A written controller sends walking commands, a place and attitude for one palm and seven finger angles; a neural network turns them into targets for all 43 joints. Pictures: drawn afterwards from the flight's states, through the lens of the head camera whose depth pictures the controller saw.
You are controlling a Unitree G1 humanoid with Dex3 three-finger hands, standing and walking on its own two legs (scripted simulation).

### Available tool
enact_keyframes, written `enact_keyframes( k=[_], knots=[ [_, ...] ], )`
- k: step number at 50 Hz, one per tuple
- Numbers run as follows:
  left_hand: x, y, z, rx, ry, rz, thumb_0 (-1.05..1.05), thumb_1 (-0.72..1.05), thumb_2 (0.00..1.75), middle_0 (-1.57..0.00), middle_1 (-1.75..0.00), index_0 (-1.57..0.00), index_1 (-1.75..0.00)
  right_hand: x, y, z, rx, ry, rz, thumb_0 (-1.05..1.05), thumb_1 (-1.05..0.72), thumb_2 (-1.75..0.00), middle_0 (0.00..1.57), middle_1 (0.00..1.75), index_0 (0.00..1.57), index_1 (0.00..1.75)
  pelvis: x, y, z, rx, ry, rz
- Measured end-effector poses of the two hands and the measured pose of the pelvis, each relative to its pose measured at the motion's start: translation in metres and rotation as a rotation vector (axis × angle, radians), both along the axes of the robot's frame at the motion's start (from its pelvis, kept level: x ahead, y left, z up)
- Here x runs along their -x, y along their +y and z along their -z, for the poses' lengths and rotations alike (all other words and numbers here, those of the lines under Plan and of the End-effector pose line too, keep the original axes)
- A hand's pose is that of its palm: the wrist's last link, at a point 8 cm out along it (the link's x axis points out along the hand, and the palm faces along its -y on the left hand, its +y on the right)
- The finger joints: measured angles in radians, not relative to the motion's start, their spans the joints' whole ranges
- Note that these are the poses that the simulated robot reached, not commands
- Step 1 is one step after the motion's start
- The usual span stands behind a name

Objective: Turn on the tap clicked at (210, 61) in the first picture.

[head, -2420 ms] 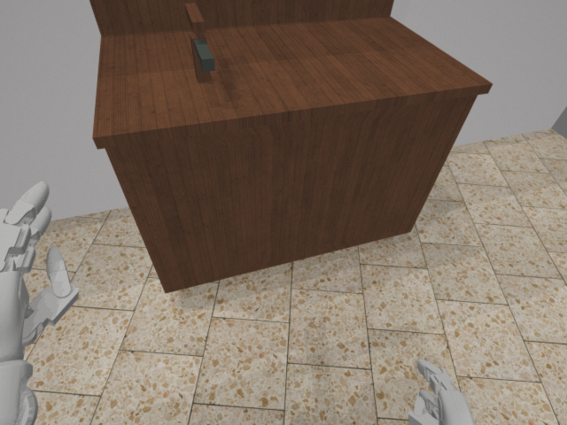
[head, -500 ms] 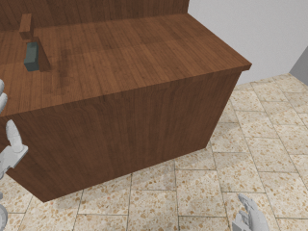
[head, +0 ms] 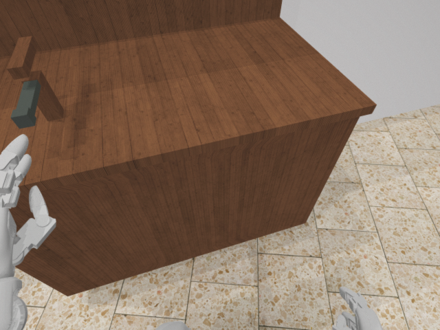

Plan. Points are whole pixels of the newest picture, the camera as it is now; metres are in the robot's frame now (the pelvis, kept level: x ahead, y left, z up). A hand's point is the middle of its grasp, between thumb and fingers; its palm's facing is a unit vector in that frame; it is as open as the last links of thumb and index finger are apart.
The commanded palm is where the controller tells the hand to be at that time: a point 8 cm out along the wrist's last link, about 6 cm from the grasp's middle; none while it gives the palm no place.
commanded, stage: come to a stop and stand still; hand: left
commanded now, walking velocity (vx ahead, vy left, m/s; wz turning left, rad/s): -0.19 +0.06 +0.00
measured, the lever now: (24, 117) +0.45 +0.41 +0.14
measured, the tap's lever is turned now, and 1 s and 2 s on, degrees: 0 0 0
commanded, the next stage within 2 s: look again from close up in 1.94 s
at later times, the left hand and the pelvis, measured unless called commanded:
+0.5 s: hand (24, 205) +0.23 +0.26 +0.19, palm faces +0.45 -0.77 -0.46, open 7.4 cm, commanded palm +0.16 +0.26 +0.18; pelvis -0.01 -0.01 +0.00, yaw -2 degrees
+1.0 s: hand out of the picture +0.17 +0.28 +0.18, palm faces +0.37 -0.86 -0.34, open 7.4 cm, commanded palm +0.10 +0.31 +0.18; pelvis -0.06 +0.04 +0.00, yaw -1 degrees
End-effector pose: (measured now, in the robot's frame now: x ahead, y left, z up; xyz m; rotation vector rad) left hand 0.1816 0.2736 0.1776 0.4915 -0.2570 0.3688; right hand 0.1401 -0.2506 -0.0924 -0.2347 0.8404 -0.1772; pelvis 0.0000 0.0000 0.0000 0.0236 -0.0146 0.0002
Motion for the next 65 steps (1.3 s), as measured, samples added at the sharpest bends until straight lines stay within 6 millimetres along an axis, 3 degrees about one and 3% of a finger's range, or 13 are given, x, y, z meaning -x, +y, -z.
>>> enact_keyframes(
  k=[6,15,20,25,28,33,36,43,47,52,56,62,65],
  knots=[
    [-0.016,0.005,-0.009,-0.023,-0.104,0.090,0.02,0.89,0.90,-0.21,-0.31,-0.21,-0.31,-0.026,-0.004,-0.021,0.080,-0.088,0.039,0.01,-0.91,-0.90,0.20,0.29,0.19,0.30,-0.015,0.012,0.009,0.020,-0.014,0.016],
    [-0.017,0.006,-0.016,-0.049,-0.069,0.047,0.02,0.89,0.90,-0.21,-0.31,-0.21,-0.30,-0.041,0.037,-0.021,-0.068,-0.162,-0.049,0.01,-0.91,-0.90,0.20,0.30,0.19,0.30,-0.013,0.003,0.004,0.025,-0.006,0.024],
    [-0.001,-0.012,-0.010,-0.015,-0.003,0.042,0.02,0.89,0.90,-0.21,-0.31,-0.21,-0.30,-0.029,0.042,-0.008,-0.130,-0.138,-0.063,0.01,-0.90,-0.90,0.20,0.30,0.20,0.30,-0.006,-0.007,0.003,0.044,-0.012,0.022],
    [-0.007,0.024,-0.026,-0.102,-0.077,-0.016,0.02,0.89,0.90,-0.22,-0.31,-0.21,-0.31,-0.007,0.028,-0.005,-0.091,-0.097,-0.087,0.01,-0.90,-0.90,0.20,0.30,0.20,0.30,0.012,-0.014,0.003,0.034,-0.028,0.038],
    [-0.001,0.027,-0.011,0.001,-0.070,-0.036,0.02,0.89,0.90,-0.21,-0.31,-0.21,-0.31,0.008,0.015,-0.012,-0.069,-0.120,-0.066,0.01,-0.90,-0.90,0.20,0.30,0.20,0.30,0.021,-0.011,0.002,0.028,-0.042,0.041],
    [0.020,-0.006,0.023,0.126,0.006,0.106,0.02,0.90,0.90,-0.20,-0.30,-0.20,-0.30,0.029,0.001,-0.030,0.012,-0.151,-0.029,0.01,-0.90,-0.90,0.20,0.30,0.20,0.30,0.030,-0.001,0.001,0.036,-0.048,0.053],
    [0.028,-0.008,0.030,0.138,0.014,0.168,0.02,0.89,0.90,-0.21,-0.31,-0.21,-0.30,0.039,0.001,-0.042,0.069,-0.156,-0.017,0.01,-0.90,-0.90,0.20,0.30,0.20,0.30,0.035,0.006,0.001,0.046,-0.051,0.068],
    [0.028,0.041,-0.004,0.038,-0.157,0.102,0.02,0.89,0.90,-0.22,-0.31,-0.21,-0.31,0.049,0.029,-0.049,0.073,-0.178,-0.043,0.01,-0.90,-0.90,0.20,0.30,0.19,0.30,0.052,0.022,0.001,0.065,-0.066,0.056],
    [0.038,0.050,-0.015,0.023,-0.184,0.082,0.02,0.89,0.90,-0.21,-0.31,-0.20,-0.30,0.049,0.053,-0.042,0.003,-0.192,-0.072,0.01,-0.90,-0.90,0.20,0.30,0.20,0.30,0.058,0.032,0.001,0.062,-0.069,0.039],
    [0.064,0.048,-0.006,0.015,-0.097,0.100,0.02,0.90,0.90,-0.21,-0.30,-0.20,-0.30,0.049,0.081,-0.033,-0.050,-0.164,-0.123,0.01,-0.90,-0.90,0.20,0.30,0.20,0.30,0.063,0.040,-0.001,0.060,-0.059,0.007],
    [0.080,0.065,0.004,0.032,-0.075,0.078,0.02,0.89,0.90,-0.21,-0.31,-0.21,-0.31,0.050,0.094,-0.025,-0.022,-0.126,-0.152,0.01,-0.90,-0.90,0.20,0.30,0.20,0.30,0.069,0.053,0.005,0.080,-0.048,0.018],
    [0.071,0.100,0.009,0.088,-0.132,0.013,0.02,0.89,0.90,-0.21,-0.31,-0.21,-0.31,0.062,0.111,-0.024,-0.018,-0.122,-0.124,0.01,-0.90,-0.90,0.20,0.30,0.20,0.30,0.083,0.070,0.007,0.080,-0.073,0.012],
    [0.068,0.101,0.007,0.123,-0.110,0.019,0.02,0.89,0.90,-0.21,-0.31,-0.20,-0.30,0.071,0.119,-0.032,-0.041,-0.119,-0.117,0.01,-0.90,-0.90,0.20,0.30,0.20,0.30,0.083,0.076,-0.002,0.082,-0.054,0.011]
  ],
)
